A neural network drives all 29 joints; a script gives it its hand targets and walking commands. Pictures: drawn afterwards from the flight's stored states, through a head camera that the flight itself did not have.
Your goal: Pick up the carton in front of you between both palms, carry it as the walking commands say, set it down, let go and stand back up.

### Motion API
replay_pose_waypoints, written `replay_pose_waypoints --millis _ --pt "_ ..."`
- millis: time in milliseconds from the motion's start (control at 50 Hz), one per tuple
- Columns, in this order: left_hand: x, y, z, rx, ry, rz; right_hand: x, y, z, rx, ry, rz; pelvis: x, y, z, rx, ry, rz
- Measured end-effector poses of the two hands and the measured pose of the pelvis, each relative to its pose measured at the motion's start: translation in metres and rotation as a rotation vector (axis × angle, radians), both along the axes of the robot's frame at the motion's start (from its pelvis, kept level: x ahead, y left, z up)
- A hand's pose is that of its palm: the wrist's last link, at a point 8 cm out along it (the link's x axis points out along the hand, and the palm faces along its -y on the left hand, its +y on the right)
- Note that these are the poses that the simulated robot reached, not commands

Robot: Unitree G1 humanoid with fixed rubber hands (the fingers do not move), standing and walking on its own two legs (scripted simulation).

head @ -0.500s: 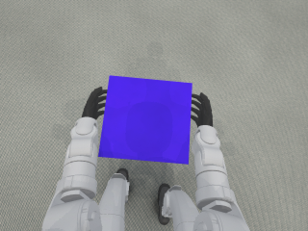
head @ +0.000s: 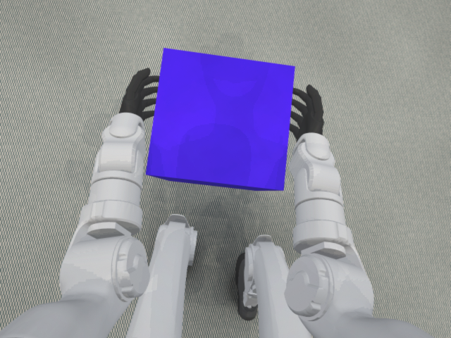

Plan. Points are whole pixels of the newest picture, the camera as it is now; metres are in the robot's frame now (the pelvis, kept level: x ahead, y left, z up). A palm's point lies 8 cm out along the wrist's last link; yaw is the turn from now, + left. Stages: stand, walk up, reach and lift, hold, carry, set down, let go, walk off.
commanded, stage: set down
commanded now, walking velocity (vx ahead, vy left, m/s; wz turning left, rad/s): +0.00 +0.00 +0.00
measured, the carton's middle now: (219, 134) +0.46 +0.06 -0.15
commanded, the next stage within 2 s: none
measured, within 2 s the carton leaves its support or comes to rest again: rests again in 1.30 s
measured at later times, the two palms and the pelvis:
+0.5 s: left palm (147, 127) +0.47 +0.22 -0.24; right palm (275, 145) +0.48 -0.08 -0.23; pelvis -0.02 -0.01 -0.11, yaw -3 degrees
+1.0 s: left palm (154, 131) +0.49 +0.22 -0.35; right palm (264, 149) +0.49 -0.08 -0.34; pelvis -0.03 +0.00 -0.19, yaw -5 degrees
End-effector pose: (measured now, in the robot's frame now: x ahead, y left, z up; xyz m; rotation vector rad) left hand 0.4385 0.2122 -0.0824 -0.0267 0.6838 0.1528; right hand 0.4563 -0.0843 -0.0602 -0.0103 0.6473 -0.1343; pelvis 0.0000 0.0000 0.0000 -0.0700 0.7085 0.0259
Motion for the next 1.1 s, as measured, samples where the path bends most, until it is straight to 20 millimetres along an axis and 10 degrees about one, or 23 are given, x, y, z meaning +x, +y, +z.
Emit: replay_pose_waypoints --millis 800,1100 --pt "0.048 0.014 -0.251 0.045 0.074 -0.064 0.036 0.011 -0.260 0.004 0.073 -0.014 -0.029 -0.009 -0.170 -0.019 0.043 -0.053" --pt "0.051 0.011 -0.267 0.060 0.091 -0.075 0.036 0.007 -0.281 0.020 0.089 0.006 -0.031 -0.007 -0.193 -0.001 -0.018 -0.080"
